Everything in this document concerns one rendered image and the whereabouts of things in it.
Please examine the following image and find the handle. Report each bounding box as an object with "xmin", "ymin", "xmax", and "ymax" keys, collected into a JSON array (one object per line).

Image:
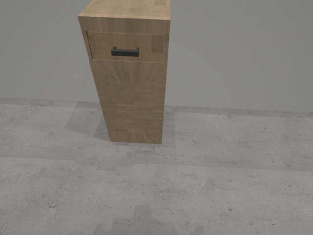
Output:
[{"xmin": 111, "ymin": 47, "xmax": 139, "ymax": 57}]

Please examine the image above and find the cabinet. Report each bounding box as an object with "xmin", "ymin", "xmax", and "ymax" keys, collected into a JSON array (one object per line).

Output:
[{"xmin": 78, "ymin": 0, "xmax": 171, "ymax": 144}]

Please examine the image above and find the drawer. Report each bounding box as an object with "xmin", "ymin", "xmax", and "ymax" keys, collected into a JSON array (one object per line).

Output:
[{"xmin": 87, "ymin": 31, "xmax": 164, "ymax": 62}]

